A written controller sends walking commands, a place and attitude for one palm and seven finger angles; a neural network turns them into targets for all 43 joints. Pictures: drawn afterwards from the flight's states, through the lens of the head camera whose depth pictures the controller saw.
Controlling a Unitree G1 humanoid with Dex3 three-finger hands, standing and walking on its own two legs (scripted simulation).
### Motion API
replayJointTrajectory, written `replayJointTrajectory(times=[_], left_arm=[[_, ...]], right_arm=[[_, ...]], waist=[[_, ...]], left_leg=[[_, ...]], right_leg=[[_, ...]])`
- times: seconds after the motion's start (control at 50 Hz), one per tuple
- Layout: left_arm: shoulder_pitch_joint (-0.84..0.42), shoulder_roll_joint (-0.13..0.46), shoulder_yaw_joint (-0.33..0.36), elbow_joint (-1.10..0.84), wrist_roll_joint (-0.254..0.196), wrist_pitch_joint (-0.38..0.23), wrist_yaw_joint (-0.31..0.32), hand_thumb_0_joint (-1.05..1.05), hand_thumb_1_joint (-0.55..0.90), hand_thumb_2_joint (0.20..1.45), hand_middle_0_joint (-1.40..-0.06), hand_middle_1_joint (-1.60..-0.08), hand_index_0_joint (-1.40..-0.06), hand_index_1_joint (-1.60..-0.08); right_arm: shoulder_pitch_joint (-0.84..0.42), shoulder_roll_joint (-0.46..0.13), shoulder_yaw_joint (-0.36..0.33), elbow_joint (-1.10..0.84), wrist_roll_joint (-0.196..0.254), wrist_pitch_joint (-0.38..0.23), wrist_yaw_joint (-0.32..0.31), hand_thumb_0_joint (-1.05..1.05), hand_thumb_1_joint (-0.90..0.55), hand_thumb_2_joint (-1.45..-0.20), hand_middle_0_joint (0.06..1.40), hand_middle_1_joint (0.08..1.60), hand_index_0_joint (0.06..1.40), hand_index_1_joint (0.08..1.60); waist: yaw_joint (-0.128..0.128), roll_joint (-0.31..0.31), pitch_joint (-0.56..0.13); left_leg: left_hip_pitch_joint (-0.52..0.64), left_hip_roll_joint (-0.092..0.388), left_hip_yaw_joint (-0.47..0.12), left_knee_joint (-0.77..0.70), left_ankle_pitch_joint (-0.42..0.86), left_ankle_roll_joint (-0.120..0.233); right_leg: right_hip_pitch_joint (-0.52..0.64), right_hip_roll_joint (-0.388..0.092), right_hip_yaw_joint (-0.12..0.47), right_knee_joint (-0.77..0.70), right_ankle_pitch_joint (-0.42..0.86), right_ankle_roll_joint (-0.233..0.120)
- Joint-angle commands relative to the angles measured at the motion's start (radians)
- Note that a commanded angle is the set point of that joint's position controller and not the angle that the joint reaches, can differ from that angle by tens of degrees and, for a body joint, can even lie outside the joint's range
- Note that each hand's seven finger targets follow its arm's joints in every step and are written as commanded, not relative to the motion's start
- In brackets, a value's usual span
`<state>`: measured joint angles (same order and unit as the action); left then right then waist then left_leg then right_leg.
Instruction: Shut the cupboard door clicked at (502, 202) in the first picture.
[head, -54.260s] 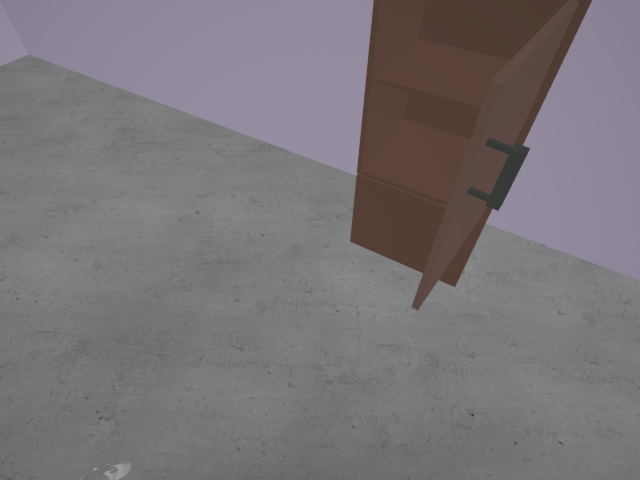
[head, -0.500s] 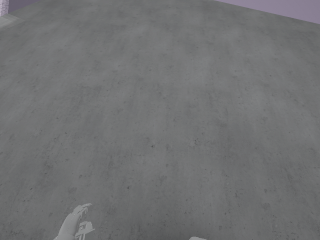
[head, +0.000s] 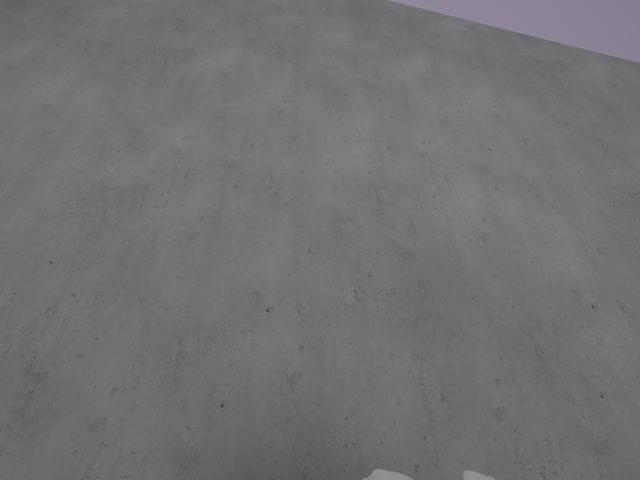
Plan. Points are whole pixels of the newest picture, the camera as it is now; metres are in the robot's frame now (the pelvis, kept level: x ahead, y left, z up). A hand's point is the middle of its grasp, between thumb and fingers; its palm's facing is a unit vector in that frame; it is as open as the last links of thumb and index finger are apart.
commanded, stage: turn to face it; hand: left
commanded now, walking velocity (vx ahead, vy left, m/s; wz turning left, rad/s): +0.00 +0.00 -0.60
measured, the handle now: out of the picture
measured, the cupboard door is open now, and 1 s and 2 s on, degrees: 20 20 20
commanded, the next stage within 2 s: none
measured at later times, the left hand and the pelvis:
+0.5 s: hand (219, 445) +0.18 +0.16 -0.17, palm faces -0.29 -0.93 -0.23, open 7.4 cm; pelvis +0.02 +0.00 -0.01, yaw -18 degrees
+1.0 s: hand (274, 417) +0.22 +0.09 -0.16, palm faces -0.58 -0.77 -0.27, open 7.4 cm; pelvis +0.02 -0.02 -0.01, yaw -37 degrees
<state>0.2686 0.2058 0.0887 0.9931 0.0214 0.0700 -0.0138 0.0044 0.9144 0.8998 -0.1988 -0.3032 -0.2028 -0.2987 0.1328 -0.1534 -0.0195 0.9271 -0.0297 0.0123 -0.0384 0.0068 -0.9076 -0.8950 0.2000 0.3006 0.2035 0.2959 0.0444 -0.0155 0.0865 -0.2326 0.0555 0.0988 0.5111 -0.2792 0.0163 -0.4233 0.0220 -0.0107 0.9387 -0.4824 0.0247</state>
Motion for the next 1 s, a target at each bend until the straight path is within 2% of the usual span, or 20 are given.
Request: replayJointTrajectory(times=[0.0, 0.08, 0.14, 0.18, 0.2, 0.22, 0.3, 0.4, 0.46, 0.48, 0.5, 0.52, 0.6, 0.72, 0.8, 0.82, 0.84, 0.86, 0.88, 0.98], left_arm=[[-0.048, 0.055, 0.014, -0.123, -0.002, -0.022, -0.013, 0.0, 0.9, 0.9, -0.2, -0.3, -0.2, -0.3], [-0.064, 0.059, 0.013, -0.149, 0.002, -0.027, -0.016, 0.0, 0.9, 0.9, -0.2, -0.3, -0.2, -0.3], [0.027, 0.108, 0.025, -0.135, 0.006, -0.04, -0.015, 0.0, 0.9, 0.9, -0.2, -0.3, -0.2, -0.3], [0.117, 0.278, 0.049, -0.112, 0.01, -0.06, 0.004, 0.0, 0.9, 0.9, -0.2, -0.3, -0.2, -0.3], [0.132, 0.289, 0.046, -0.119, 0.001, -0.055, 0.016, 0.0, 0.9, 0.9, -0.2, -0.3, -0.2, -0.3], [0.068, 0.262, 0.049, -0.131, 0.005, -0.054, 0.029, 0.0, 0.9, 0.9, -0.2, -0.3, -0.2, -0.3], [-0.08, 0.213, 0.026, -0.193, 0.008, -0.051, 0.03, 0.0, 0.9, 0.9, -0.2, -0.3, -0.2, -0.3], [-0.104, 0.243, 0.034, -0.202, 0.013, -0.039, 0.019, 0.0, 0.9, 0.9, -0.2, -0.3, -0.2, -0.3], [-0.147, 0.223, 0.03, -0.209, 0.0, -0.028, 0.014, 0.0, 0.9, 0.9, -0.2, -0.3, -0.2, -0.3], [-0.136, 0.17, 0.02, -0.226, -0.009, -0.021, 0.01, 0.0, 0.9, 0.9, -0.2, -0.3, -0.2, -0.3], [-0.12, 0.117, 0.009, -0.247, -0.014, -0.021, -0.001, 0.0, 0.9, 0.9, -0.2, -0.3, -0.2, -0.3], [-0.142, 0.158, 0.009, -0.258, -0.001, -0.025, -0.005, 0.0, 0.9, 0.9, -0.2, -0.3, -0.2, -0.3], [-0.127, 0.125, 0.019, -0.207, -0.001, -0.012, -0.028, 0.0, 0.9, 0.9, -0.2, -0.3, -0.2, -0.3], [-0.172, 0.089, 0.003, -0.222, -0.002, -0.016, -0.031, 0.0, 0.9, 0.9, -0.2, -0.3, -0.2, -0.3], [-0.086, 0.107, 0.009, -0.194, -0.003, -0.031, -0.025, 0.0, 0.9, 0.9, -0.2, -0.3, -0.2, -0.3], [-0.018, 0.163, 0.019, -0.175, 0.002, -0.04, -0.017, 0.0, 0.9, 0.9, -0.2, -0.3, -0.2, -0.3], [0.024, 0.269, 0.038, -0.158, 0.011, -0.053, -0.004, 0.0, 0.9, 0.9, -0.2, -0.3, -0.2, -0.3], [0.066, 0.309, 0.038, -0.143, -0.002, -0.049, 0.006, 0.0, 0.9, 0.9, -0.2, -0.3, -0.2, -0.3], [0.027, 0.288, 0.045, -0.149, 0.001, -0.048, 0.018, 0.0, 0.9, 0.9, -0.2, -0.3, -0.2, -0.3], [-0.115, 0.217, 0.025, -0.192, 0.005, -0.047, 0.024, 0.0, 0.9, 0.9, -0.2, -0.3, -0.2, -0.3]], right_arm=[[0.071, -0.217, -0.064, -0.045, -0.003, -0.012, -0.012, 0.0, -0.9, -0.9, 0.2, 0.3, 0.2, 0.3], [0.069, -0.241, -0.078, -0.047, -0.001, -0.005, -0.002, 0.0, -0.9, -0.9, 0.2, 0.3, 0.2, 0.3], [0.033, -0.252, -0.086, -0.066, 0.007, -0.001, 0.008, 0.0, -0.9, -0.9, 0.2, 0.3, 0.2, 0.3], [-0.017, -0.153, -0.061, -0.134, 0.019, 0.006, 0.019, 0.0, -0.9, -0.9, 0.2, 0.3, 0.2, 0.3], [-0.047, -0.169, -0.055, -0.149, 0.016, 0.018, 0.01, 0.0, -0.9, -0.9, 0.2, 0.3, 0.2, 0.3], [-0.036, -0.169, -0.058, -0.143, 0.018, 0.019, 0.006, 0.0, -0.9, -0.9, 0.2, 0.3, 0.2, 0.3], [0.021, -0.171, -0.051, -0.105, 0.015, 0.018, 0.018, 0.0, -0.9, -0.9, 0.2, 0.3, 0.2, 0.3], [0.06, -0.159, -0.045, -0.115, 0.02, 0.011, 0.019, 0.0, -0.9, -0.9, 0.2, 0.3, 0.2, 0.3], [0.167, -0.179, -0.045, -0.087, 0.021, -0.007, 0.01, 0.0, -0.9, -0.9, 0.2, 0.3, 0.2, 0.3], [0.191, -0.246, -0.053, -0.084, 0.013, -0.019, 0.005, 0.0, -0.9, -0.9, 0.2, 0.3, 0.2, 0.3], [0.2, -0.345, -0.071, -0.101, -0.002, -0.022, 0.002, 0.0, -0.9, -0.9, 0.2, 0.3, 0.2, 0.3], [0.191, -0.35, -0.066, -0.115, -0.001, -0.019, 0.004, 0.0, -0.9, -0.9, 0.2, 0.3, 0.2, 0.3], [0.08, -0.263, -0.05, -0.127, -0.005, -0.022, -0.006, 0.0, -0.9, -0.9, 0.2, 0.3, 0.2, 0.3], [0.159, -0.27, -0.068, -0.075, -0.003, -0.013, 0.002, 0.0, -0.9, -0.9, 0.2, 0.3, 0.2, 0.3], [0.127, -0.29, -0.081, -0.076, 0.006, -0.005, 0.011, 0.0, -0.9, -0.9, 0.2, 0.3, 0.2, 0.3], [0.12, -0.269, -0.082, -0.084, 0.013, -0.004, 0.02, 0.0, -0.9, -0.9, 0.2, 0.3, 0.2, 0.3], [0.087, -0.183, -0.064, -0.126, 0.018, -0.001, 0.023, 0.0, -0.9, -0.9, 0.2, 0.3, 0.2, 0.3], [0.03, -0.187, -0.054, -0.154, 0.015, 0.013, 0.018, 0.0, -0.9, -0.9, 0.2, 0.3, 0.2, 0.3], [0.023, -0.182, -0.055, -0.146, 0.017, 0.02, 0.007, 0.0, -0.9, -0.9, 0.2, 0.3, 0.2, 0.3], [0.066, -0.171, -0.051, -0.099, 0.014, 0.018, 0.019, 0.0, -0.9, -0.9, 0.2, 0.3, 0.2, 0.3]], waist=[[-0.055, 0.185, -0.109], [-0.06, 0.217, -0.083], [0.001, 0.151, -0.114], [0.053, -0.288, -0.126], [0.06, -0.206, -0.13], [0.028, -0.262, -0.147], [-0.036, -0.122, -0.162], [-0.038, -0.14, -0.128], [-0.09, -0.109, -0.146], [-0.094, 0.069, -0.153], [-0.093, 0.352, -0.135], [-0.095, 0.276, -0.117], [-0.039, 0.195, -0.104], [-0.085, 0.231, -0.119], [-0.042, 0.196, -0.149], [-0.011, 0.091, -0.171], [0.017, -0.237, -0.152], [0.049, -0.25, -0.134], [0.02, -0.255, -0.129], [-0.049, -0.127, -0.135]], left_leg=[[0.158, 0.28, -0.091, -0.137, 0.507, 0.133], [0.113, 0.294, -0.05, -0.095, 0.447, 0.11], [0.017, 0.239, 0.03, 0.096, 0.331, 0.027], [-0.344, -0.001, 0.07, 0.516, -0.371, -0.079], [-0.374, 0.013, -0.08, 0.631, -0.36, -0.074], [-0.42, 0.028, -0.113, 0.688, -0.306, -0.076], [-0.29, 0.033, -0.102, 0.568, -0.152, -0.096], [-0.161, -0.017, -0.067, 0.268, -0.137, -0.087], [0.061, -0.027, -0.059, -0.034, 0.04, -0.078], [0.153, 0.113, -0.218, -0.19, -0.006, -0.033], [0.161, 0.364, -0.475, -0.283, 0.037, 0.076], [0.065, 0.444, -0.516, -0.272, 0.068, 0.151], [0.076, 0.279, -0.177, -0.19, 0.346, 0.109], [0.14, 0.298, -0.061, -0.121, 0.439, 0.11], [0.047, 0.278, 0.004, 0.018, 0.348, 0.039], [-0.049, 0.235, 0.043, 0.143, 0.229, -0.014], [-0.314, 0.085, 0.116, 0.347, -0.227, -0.081], [-0.378, 0.038, 0.001, 0.53, -0.364, -0.089], [-0.421, 0.045, -0.082, 0.621, -0.313, -0.086], [-0.293, 0.033, -0.07, 0.523, -0.125, -0.106]], right_leg=[[-0.042, -0.051, -0.041, -0.036, 0.022, 0.016], [0.047, -0.032, -0.086, -0.192, 0.083, 0.002], [0.252, -0.037, -0.085, -0.447, 0.332, -0.024], [0.43, -0.399, 0.408, -0.589, 0.849, -0.211], [0.395, -0.419, 0.433, -0.589, 0.826, -0.268], [0.405, -0.379, 0.444, -0.588, 0.734, -0.268], [0.28, -0.268, 0.267, -0.564, 0.608, -0.215], [0.189, -0.232, 0.32, -0.563, 0.469, -0.206], [0.069, -0.172, 0.311, -0.478, 0.394, -0.128], [-0.053, -0.068, 0.239, -0.357, 0.234, -0.072], [-0.168, 0.054, 0.067, -0.114, -0.072, -0.012], [-0.134, 0.0, 0.066, 0.06, -0.13, -0.007], [-0.124, -0.043, 0.017, 0.21, 0.015, 0.029], [-0.005, -0.033, -0.07, -0.105, 0.022, 0.017], [0.222, -0.01, -0.104, -0.439, 0.238, -0.016], [0.36, -0.078, -0.013, -0.553, 0.356, -0.043], [0.496, -0.329, 0.309, -0.62, 0.626, -0.137], [0.408, -0.424, 0.395, -0.608, 0.774, -0.229], [0.385, -0.384, 0.399, -0.615, 0.692, -0.251], [0.278, -0.244, 0.233, -0.558, 0.641, -0.204]])
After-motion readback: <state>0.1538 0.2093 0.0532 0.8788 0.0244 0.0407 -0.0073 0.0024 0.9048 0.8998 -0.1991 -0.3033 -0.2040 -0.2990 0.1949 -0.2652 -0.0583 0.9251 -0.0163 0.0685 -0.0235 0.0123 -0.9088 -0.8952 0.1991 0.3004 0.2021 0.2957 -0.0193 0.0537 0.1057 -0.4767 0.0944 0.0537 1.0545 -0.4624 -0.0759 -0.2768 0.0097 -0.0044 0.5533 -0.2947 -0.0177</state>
